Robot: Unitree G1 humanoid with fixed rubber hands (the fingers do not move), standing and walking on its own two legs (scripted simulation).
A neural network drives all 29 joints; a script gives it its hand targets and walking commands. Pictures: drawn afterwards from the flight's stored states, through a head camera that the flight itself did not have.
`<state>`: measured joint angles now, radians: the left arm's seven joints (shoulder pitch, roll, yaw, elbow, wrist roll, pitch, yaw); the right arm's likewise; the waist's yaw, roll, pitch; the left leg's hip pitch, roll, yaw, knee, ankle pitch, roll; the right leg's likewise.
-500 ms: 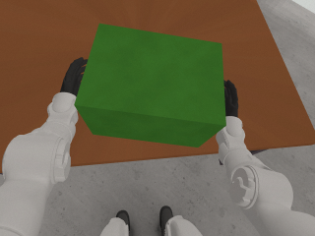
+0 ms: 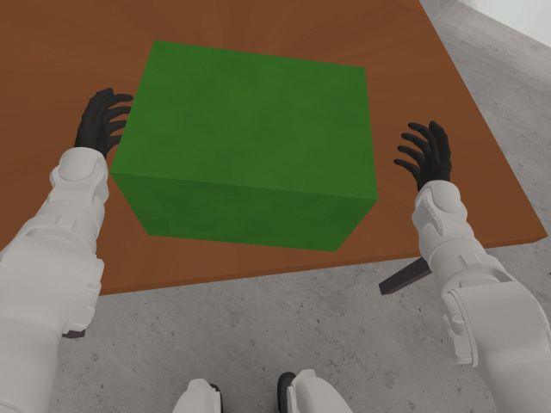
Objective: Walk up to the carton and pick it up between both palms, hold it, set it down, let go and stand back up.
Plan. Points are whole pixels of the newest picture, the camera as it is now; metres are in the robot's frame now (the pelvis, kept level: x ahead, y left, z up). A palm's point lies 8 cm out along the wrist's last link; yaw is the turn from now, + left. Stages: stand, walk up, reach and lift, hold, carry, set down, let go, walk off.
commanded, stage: set down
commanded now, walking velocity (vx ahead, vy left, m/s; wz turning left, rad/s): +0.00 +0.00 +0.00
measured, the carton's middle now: (252, 154) +0.49 +0.00 +0.00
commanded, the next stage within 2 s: none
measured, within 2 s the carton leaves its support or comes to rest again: neither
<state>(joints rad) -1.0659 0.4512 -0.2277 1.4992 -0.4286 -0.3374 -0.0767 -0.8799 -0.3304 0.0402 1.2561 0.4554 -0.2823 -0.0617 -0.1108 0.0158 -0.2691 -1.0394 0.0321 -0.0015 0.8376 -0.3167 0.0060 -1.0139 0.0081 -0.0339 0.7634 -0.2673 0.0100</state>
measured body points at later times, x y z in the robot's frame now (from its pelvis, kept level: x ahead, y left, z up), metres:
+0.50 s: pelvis -0.01 +0.00 +0.02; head +0.06 +0.02 +0.46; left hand +0.46 +0.24 +0.10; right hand +0.40 -0.25 +0.09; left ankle +0.02 +0.11 -0.69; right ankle +0.03 -0.13 -0.69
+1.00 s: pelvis +0.01 +0.01 +0.04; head +0.07 +0.02 +0.49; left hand +0.42 +0.26 +0.08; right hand +0.36 -0.25 +0.07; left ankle +0.02 +0.11 -0.69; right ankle +0.03 -0.13 -0.69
